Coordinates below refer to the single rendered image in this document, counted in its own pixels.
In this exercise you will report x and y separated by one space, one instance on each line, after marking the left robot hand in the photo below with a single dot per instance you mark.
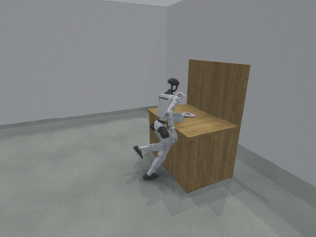
179 94

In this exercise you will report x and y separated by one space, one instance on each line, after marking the lid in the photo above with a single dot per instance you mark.
188 115

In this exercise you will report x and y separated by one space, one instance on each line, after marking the right robot forearm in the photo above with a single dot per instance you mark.
170 122

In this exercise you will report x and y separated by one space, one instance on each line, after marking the right robot hand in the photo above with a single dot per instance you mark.
173 135

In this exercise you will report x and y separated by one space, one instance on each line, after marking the table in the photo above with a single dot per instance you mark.
206 149

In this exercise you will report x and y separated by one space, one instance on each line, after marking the pot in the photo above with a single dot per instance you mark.
177 117

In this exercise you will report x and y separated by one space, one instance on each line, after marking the left robot foot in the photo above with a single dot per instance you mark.
136 148

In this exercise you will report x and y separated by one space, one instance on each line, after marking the robot right upper arm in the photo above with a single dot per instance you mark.
175 101

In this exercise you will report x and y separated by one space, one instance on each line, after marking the robot left thigh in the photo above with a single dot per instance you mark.
160 144

